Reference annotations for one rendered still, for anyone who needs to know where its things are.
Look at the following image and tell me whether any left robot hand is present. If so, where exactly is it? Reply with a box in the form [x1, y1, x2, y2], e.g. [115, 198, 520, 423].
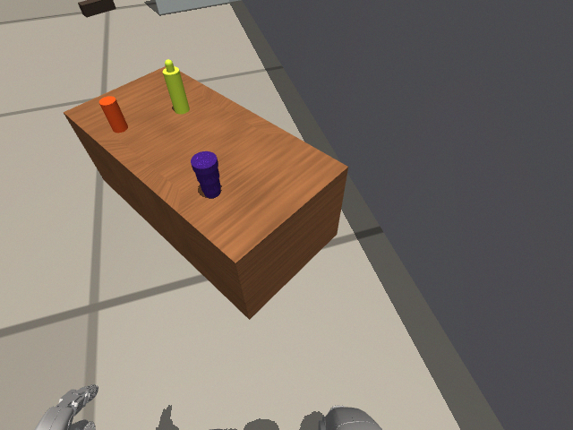
[34, 384, 98, 430]

